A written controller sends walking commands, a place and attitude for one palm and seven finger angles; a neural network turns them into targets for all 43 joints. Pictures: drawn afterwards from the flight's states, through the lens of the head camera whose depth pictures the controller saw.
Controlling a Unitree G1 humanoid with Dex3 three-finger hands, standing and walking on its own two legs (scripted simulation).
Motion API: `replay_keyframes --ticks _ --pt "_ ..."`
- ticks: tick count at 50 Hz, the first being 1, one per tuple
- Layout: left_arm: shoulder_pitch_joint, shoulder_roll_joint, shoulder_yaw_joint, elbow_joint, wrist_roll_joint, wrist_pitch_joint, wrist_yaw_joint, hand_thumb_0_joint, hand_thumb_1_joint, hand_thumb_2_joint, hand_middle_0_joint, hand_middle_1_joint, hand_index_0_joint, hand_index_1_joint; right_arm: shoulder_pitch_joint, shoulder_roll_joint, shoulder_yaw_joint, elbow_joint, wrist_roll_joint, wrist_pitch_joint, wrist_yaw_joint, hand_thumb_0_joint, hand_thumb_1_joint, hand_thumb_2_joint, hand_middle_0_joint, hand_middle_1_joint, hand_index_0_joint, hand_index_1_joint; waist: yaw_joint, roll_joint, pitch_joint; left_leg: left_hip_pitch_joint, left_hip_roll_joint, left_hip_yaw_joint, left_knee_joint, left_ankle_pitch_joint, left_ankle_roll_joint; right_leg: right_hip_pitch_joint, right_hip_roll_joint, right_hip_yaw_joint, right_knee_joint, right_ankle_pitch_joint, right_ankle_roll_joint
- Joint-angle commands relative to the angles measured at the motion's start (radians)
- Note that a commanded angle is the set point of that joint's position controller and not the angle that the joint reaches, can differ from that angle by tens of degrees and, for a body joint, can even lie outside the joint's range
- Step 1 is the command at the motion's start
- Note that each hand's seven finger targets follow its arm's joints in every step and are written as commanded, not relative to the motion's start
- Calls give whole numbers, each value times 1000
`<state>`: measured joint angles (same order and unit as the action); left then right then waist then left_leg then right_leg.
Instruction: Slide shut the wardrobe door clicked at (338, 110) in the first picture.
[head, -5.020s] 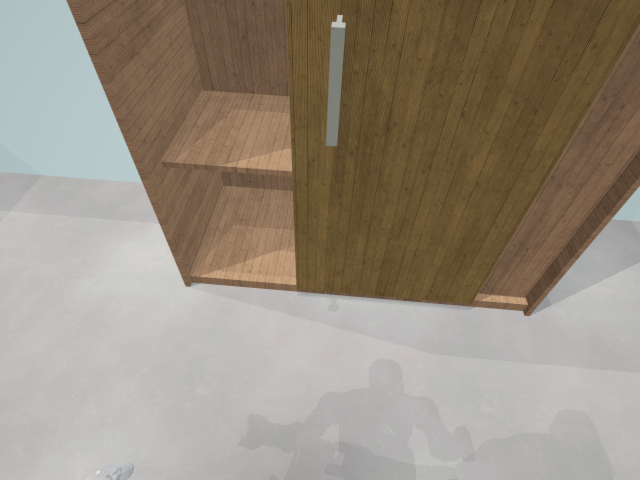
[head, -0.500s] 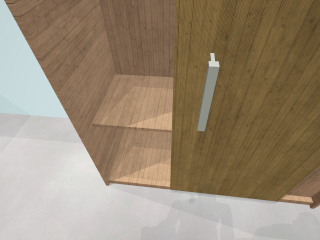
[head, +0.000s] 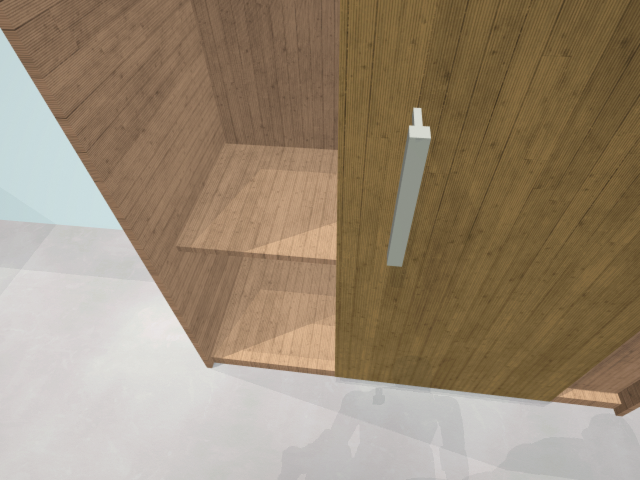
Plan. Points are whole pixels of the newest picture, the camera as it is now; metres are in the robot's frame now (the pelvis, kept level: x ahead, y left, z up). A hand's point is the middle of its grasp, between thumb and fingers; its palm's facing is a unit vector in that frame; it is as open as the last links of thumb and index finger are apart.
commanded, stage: come to a stop and stand still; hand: right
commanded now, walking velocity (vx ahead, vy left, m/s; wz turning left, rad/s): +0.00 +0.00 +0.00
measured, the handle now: (404, 195) +0.48 -0.10 +0.09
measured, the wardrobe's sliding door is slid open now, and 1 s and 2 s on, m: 0.41 0.41 0.41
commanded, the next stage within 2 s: look again from close up in 0.10 s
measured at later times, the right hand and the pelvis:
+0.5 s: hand out of the picture -0.03 -0.16 -0.18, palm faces +0.02 +0.98 -0.18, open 7.3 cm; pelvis +0.00 +0.00 +0.00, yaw +0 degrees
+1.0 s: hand out of the picture -0.03 -0.14 -0.17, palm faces +0.03 +0.98 -0.18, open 7.3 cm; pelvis +0.01 +0.03 +0.00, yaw +0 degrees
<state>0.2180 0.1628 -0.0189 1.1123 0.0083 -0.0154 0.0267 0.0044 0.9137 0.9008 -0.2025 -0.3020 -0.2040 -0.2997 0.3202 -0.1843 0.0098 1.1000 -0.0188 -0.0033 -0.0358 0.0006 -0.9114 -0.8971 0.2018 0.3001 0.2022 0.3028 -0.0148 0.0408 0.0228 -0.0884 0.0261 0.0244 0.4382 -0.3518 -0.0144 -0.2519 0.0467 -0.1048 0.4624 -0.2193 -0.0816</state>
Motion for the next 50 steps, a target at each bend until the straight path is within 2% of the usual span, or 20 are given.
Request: replay_keyframes --ticks 1,4,8,9,11,13,14,18,19,23,24,28,29,33,35,37,39,44,46,50 --pt "40 123 19 -35 1 -19 2 0 900 900 -200 -300 -200 -300 89 -87 -14 -14 0 -11 -9 0 -900 -900 200 300 200 300 3 -30 7 -103 81 -47 -70 139 41 96 -165 179 -116 177 10" --pt "46 119 19 -31 1 -17 2 0 900 900 -200 -300 -200 -300 94 -84 -12 -10 -1 -10 -9 0 -900 -900 200 300 200 300 1 -33 20 -106 80 -46 -77 129 41 89 -163 182 -122 155 9" --pt "60 121 18 -27 2 -19 3 0 900 900 -200 -300 -200 -300 99 -77 -14 -4 0 -8 -9 0 -900 -900 200 300 200 300 4 -46 3 -113 80 -44 -66 130 40 113 -166 182 -134 170 12" --pt "60 115 17 -24 1 -19 4 0 900 900 -200 -300 -200 -300 104 -80 -14 -5 0 -10 -10 0 -900 -900 200 300 200 300 -1 -35 11 -105 83 -45 -75 137 41 101 -166 180 -126 180 8" --pt "65 117 18 -25 1 -20 4 0 900 900 -200 -300 -200 -300 101 -78 -13 -1 0 -10 -10 0 -900 -900 200 300 200 300 4 -26 13 -111 83 -51 -74 141 42 105 -162 177 -127 179 12" --pt "71 114 17 -21 1 -20 4 0 900 900 -200 -300 -200 -300 103 -73 -13 0 0 -9 -10 0 -900 -900 200 300 200 300 5 -41 17 -116 83 -50 -75 132 42 108 -164 178 -136 166 13" --pt "68 109 17 -19 1 -18 4 0 900 900 -200 -300 -200 -300 106 -75 -14 2 -1 -10 -11 0 -900 -900 200 300 200 300 0 -19 26 -109 85 -49 -82 142 42 97 -163 175 -127 175 10" --pt "80 108 17 -15 2 -19 5 0 900 900 -200 -300 -200 -300 109 -70 -14 4 0 -9 -11 0 -900 -900 200 300 200 300 5 -48 17 -119 84 -49 -76 128 42 112 -165 174 -139 161 15" --pt "78 104 16 -13 0 -17 4 0 900 900 -200 -300 -200 -300 109 -72 -13 5 0 -10 -11 0 -900 -900 200 300 200 300 1 -24 32 -112 84 -50 -85 132 42 94 -163 173 -133 154 12" --pt "84 104 16 -12 2 -18 5 0 900 900 -200 -300 -200 -300 113 -63 -12 7 1 -10 -11 0 -900 -900 200 300 200 300 6 -41 34 -127 84 -57 -83 135 45 107 -161 171 -138 155 16" --pt "85 97 16 -11 0 -17 5 0 900 900 -200 -300 -200 -300 114 -66 -13 7 0 -12 -11 0 -900 -900 200 300 200 300 1 -27 37 -114 86 -58 -93 142 46 92 -160 168 -128 161 14" --pt "90 98 15 -8 1 -19 5 0 900 900 -200 -300 -200 -300 117 -59 -12 8 2 -13 -11 0 -900 -900 200 300 200 300 6 -35 27 -123 87 -61 -90 146 46 112 -158 165 -130 162 18" --pt "89 94 15 -8 0 -16 5 0 900 900 -200 -300 -200 -300 114 -61 -12 7 1 -14 -12 0 -900 -900 200 300 200 300 4 -21 43 -116 85 -60 -97 146 47 90 -157 165 -123 159 16" --pt "92 93 16 -7 2 -17 5 0 900 900 -200 -300 -200 -300 122 -54 -11 9 2 -16 -12 0 -900 -900 200 300 200 300 6 -33 27 -124 88 -68 -95 159 48 114 -157 159 -121 171 20" --pt "90 89 14 -4 0 -17 5 0 900 900 -200 -300 -200 -300 123 -55 -10 9 2 -18 -14 0 -900 -900 200 300 200 300 6 -17 35 -114 89 -72 -99 186 49 100 -155 154 -110 186 20" --pt "93 91 14 -5 1 -18 6 0 900 900 -200 -300 -200 -300 124 -54 -11 10 3 -18 -13 0 -900 -900 200 300 200 300 7 -34 25 -115 88 -72 -97 191 49 114 -156 152 -109 198 21" --pt "93 86 14 -2 -1 -18 6 0 900 900 -200 -300 -200 -300 127 -55 -11 10 2 -20 -14 0 -900 -900 200 300 200 300 3 -16 22 -100 89 -73 -99 222 47 109 -157 148 -97 222 20" --pt "91 84 13 1 -1 -16 7 0 900 900 -200 -300 -200 -300 126 -53 -9 12 3 -21 -15 0 -900 -900 200 300 200 300 4 -14 43 -104 89 -73 -103 242 47 103 -157 142 -93 222 23" --pt "93 84 12 0 0 -17 8 0 900 900 -200 -300 -200 -300 131 -52 -10 14 4 -22 -16 0 -900 -900 200 300 200 300 5 -24 25 -97 91 -77 -98 254 48 113 -156 141 -93 232 25" --pt "90 84 12 0 0 -16 8 0 900 900 -200 -300 -200 -300 132 -50 -10 14 4 -21 -17 0 -900 -900 200 300 200 300 5 -23 33 -98 91 -80 -104 257 48 110 -156 139 -91 224 27"
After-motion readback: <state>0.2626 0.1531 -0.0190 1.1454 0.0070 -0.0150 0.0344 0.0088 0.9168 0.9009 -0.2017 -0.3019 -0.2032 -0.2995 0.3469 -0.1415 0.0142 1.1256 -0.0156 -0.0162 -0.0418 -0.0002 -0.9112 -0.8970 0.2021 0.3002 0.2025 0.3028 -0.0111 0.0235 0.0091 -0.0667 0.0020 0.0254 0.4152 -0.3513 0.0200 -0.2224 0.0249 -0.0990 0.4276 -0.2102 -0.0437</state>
